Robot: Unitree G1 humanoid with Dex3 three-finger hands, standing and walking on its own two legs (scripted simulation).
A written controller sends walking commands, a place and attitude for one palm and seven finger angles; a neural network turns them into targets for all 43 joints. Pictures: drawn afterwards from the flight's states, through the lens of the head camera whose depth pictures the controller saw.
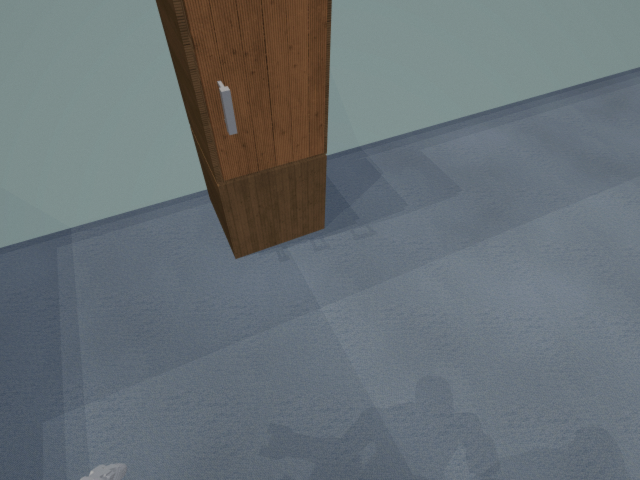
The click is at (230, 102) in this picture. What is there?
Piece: cupboard door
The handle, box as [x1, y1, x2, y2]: [217, 81, 236, 134]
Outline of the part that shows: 217,81 227,131 229,134 236,133 229,89 227,86 224,86 220,81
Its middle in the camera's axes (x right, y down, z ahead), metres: -0.26 -0.35 +1.05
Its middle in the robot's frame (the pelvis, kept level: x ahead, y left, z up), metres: +1.01 +0.30 -0.08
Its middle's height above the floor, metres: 0.69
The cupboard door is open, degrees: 0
